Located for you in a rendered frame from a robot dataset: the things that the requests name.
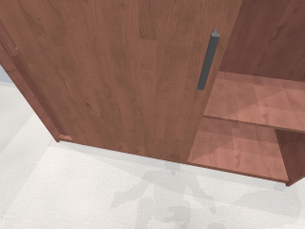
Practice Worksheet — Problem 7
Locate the wardrobe door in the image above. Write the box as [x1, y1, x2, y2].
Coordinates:
[0, 0, 243, 164]
[0, 19, 70, 136]

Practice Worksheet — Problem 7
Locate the handle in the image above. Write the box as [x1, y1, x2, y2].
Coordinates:
[197, 29, 220, 91]
[0, 24, 18, 56]

